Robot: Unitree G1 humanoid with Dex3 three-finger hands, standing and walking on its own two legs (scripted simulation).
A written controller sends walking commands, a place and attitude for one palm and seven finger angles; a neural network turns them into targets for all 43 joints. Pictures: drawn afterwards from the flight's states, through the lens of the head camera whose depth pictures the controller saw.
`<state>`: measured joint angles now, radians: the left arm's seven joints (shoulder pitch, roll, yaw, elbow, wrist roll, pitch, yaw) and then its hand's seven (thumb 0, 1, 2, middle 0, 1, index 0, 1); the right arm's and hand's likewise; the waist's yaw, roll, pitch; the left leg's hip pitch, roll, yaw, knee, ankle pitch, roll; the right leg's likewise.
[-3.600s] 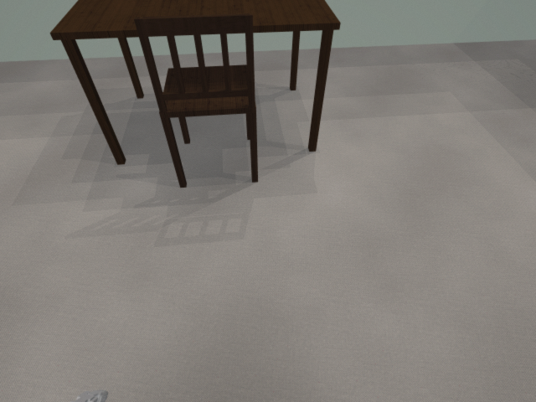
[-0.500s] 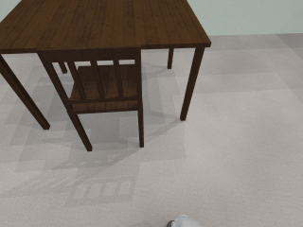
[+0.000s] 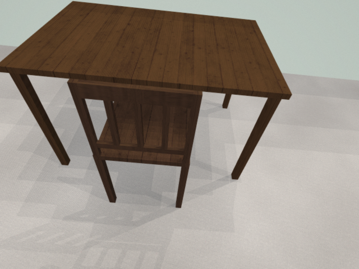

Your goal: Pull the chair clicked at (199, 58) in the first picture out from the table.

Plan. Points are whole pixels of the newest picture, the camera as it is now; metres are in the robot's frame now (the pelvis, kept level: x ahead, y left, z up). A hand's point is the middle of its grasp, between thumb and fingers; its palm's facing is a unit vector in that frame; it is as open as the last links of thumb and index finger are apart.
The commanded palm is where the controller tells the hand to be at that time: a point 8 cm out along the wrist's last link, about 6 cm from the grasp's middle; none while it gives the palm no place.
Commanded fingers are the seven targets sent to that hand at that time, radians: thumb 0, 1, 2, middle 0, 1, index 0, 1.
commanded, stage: take the last steps up to it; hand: left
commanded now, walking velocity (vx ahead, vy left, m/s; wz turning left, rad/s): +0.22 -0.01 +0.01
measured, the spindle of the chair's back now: (139, 125) +0.59 +0.18 -0.10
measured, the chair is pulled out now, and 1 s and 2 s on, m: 0.00 0.00 0.00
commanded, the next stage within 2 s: come to a stop and stand still in 0.18 s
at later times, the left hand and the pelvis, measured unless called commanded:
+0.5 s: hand (123, 249) +0.20 +0.15 -0.16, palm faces +0.04 -0.97 -0.25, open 7.2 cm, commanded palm none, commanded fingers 0.00 0.90 0.90 -0.20 -0.30 -0.20 -0.30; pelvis +0.13 -0.03 +0.00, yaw +1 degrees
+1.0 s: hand out of the picture +0.11 +0.25 -0.16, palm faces +0.04 -0.97 -0.25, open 7.4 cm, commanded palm none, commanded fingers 0.00 0.90 0.90 -0.20 -0.30 -0.20 -0.30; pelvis +0.09 +0.05 +0.00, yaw +0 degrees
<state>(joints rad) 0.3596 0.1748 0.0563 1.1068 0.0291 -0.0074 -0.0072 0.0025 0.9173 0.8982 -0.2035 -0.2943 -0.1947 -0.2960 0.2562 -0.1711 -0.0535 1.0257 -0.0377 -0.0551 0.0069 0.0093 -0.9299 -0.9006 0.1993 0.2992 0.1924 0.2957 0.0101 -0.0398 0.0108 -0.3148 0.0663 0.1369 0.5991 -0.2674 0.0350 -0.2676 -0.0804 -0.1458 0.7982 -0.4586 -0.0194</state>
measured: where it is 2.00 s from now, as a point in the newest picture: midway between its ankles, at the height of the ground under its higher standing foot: outside the picture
